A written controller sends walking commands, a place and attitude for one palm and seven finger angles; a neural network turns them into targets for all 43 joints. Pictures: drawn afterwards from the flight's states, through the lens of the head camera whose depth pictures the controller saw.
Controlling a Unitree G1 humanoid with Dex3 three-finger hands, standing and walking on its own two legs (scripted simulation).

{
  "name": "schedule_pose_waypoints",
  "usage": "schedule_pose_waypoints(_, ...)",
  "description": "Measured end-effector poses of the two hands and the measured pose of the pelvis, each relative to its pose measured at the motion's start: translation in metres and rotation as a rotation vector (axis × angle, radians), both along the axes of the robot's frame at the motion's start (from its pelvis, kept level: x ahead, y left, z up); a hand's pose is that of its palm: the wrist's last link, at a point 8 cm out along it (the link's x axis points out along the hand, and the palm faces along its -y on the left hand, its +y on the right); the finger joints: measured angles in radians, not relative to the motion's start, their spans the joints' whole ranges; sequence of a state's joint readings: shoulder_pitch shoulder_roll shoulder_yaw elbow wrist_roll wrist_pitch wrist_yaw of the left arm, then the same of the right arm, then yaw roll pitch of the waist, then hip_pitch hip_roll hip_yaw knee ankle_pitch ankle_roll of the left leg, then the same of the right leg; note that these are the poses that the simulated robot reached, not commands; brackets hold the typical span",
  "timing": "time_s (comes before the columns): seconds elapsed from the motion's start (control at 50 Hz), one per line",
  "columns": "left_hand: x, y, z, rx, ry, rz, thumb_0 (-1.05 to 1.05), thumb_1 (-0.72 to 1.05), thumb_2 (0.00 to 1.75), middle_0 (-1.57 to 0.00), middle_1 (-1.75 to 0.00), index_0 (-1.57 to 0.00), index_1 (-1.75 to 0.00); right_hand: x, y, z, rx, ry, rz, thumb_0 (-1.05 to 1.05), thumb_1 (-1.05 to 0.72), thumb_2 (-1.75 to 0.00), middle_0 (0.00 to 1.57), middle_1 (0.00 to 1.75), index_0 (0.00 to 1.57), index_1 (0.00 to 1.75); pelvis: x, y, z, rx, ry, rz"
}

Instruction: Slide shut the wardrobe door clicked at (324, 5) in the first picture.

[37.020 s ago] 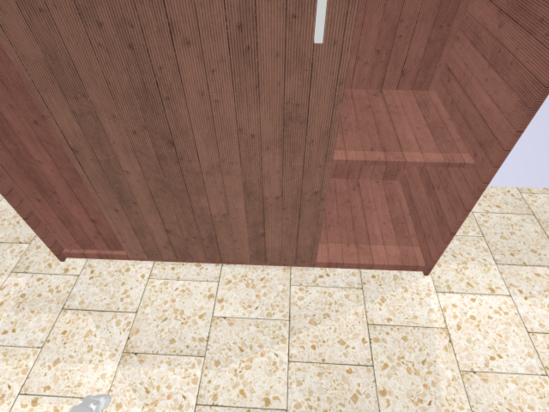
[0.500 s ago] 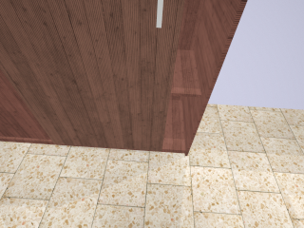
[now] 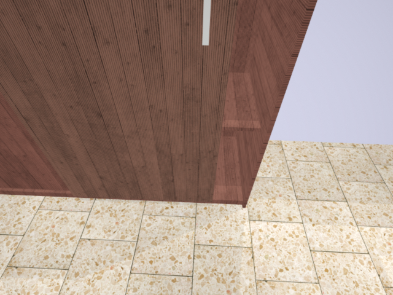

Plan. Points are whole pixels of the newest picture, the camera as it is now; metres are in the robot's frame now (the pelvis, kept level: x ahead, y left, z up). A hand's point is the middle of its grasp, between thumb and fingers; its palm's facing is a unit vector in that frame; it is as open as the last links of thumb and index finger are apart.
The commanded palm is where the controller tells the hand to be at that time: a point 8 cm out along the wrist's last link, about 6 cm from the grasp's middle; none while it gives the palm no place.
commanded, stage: let the arm hang, fingers relaxed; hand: left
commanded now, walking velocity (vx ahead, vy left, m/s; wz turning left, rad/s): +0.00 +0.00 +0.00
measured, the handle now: (206, 11) +0.70 +0.01 +0.27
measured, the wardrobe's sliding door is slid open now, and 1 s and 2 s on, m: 0.17 0.17 0.17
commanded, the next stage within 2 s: look to check the result in 0.08 s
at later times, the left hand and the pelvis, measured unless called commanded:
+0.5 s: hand out of the picture +0.05 +0.20 -0.17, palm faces -0.01 -0.97 -0.24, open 7.4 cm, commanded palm none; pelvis +0.02 +0.00 +0.00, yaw +0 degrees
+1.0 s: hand out of the picture +0.09 +0.21 -0.17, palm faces -0.02 -0.96 -0.27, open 7.4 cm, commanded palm none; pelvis +0.05 -0.01 +0.00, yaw -1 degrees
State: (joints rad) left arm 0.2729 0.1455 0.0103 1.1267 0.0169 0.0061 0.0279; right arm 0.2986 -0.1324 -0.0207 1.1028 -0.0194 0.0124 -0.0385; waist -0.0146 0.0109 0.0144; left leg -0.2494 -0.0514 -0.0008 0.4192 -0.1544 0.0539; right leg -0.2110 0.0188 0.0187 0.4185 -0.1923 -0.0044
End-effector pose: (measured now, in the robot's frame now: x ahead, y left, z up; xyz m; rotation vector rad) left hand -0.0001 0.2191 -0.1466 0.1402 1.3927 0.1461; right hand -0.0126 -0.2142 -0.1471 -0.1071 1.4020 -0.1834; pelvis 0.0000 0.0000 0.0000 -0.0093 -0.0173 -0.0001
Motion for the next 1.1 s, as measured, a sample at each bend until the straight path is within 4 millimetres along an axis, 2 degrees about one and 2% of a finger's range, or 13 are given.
schedule_pose_waypoints(0.14, -0.003, 0.005, 0.002, 0.011, 0.028, -0.002, 0.00, 0.91, 0.90, -0.20, -0.30, -0.20, -0.30, 0.004, -0.011, 0.002, -0.019, 0.011, 0.003, 0.01, -0.91, -0.90, 0.20, 0.29, 0.20, 0.30, 0.003, -0.001, 0.001, -0.001, 0.000, -0.002)
schedule_pose_waypoints(0.26, 0.004, 0.010, 0.003, 0.021, 0.034, -0.012, 0.00, 0.91, 0.90, -0.20, -0.30, -0.20, -0.30, 0.011, -0.020, 0.005, -0.038, 0.015, 0.010, 0.01, -0.91, -0.90, 0.20, 0.29, 0.20, 0.30, 0.007, -0.002, 0.002, -0.003, 0.000, -0.005)
schedule_pose_waypoints(0.42, 0.030, 0.020, 0.006, 0.041, -0.001, -0.030, 0.00, 0.90, 0.90, -0.20, -0.30, -0.20, -0.30, 0.029, -0.029, 0.008, -0.059, -0.002, 0.026, 0.01, -0.91, -0.90, 0.20, 0.29, 0.20, 0.30, 0.014, -0.002, 0.003, -0.002, 0.001, -0.004)
schedule_pose_waypoints(0.66, 0.074, 0.032, 0.014, 0.073, -0.079, -0.053, 0.00, 0.90, 0.90, -0.20, -0.30, -0.20, -0.30, 0.069, -0.040, 0.012, -0.078, -0.064, 0.058, 0.01, -0.91, -0.90, 0.20, 0.29, 0.20, 0.30, 0.026, -0.002, 0.004, 0.003, -0.002, -0.003)
schedule_pose_waypoints(0.9, 0.094, 0.041, 0.020, 0.100, -0.099, -0.059, 0.00, 0.90, 0.90, -0.20, -0.30, -0.20, -0.30, 0.098, -0.053, 0.017, -0.099, -0.098, 0.077, 0.01, -0.91, -0.90, 0.20, 0.30, 0.20, 0.30, 0.037, -0.005, 0.006, 0.006, -0.002, -0.004)
schedule_pose_waypoints(1.0, 0.091, 0.034, 0.014, 0.088, -0.062, -0.061, 0.00, 0.90, 0.90, -0.20, -0.30, -0.20, -0.30, 0.099, -0.051, 0.013, -0.092, -0.086, 0.064, 0.01, -0.91, -0.90, 0.20, 0.29, 0.20, 0.30, 0.046, -0.008, 0.003, 0.010, 0.002, -0.020)
schedule_pose_waypoints(1.1, 0.084, 0.014, 0.006, 0.055, 0.008, -0.070, 0.00, 0.91, 0.90, -0.20, -0.30, -0.20, -0.30, 0.087, -0.047, 0.003, -0.055, -0.048, 0.020, 0.01, -0.91, -0.90, 0.20, 0.29, 0.20, 0.30, 0.061, -0.018, -0.001, 0.029, 0.007, -0.050)
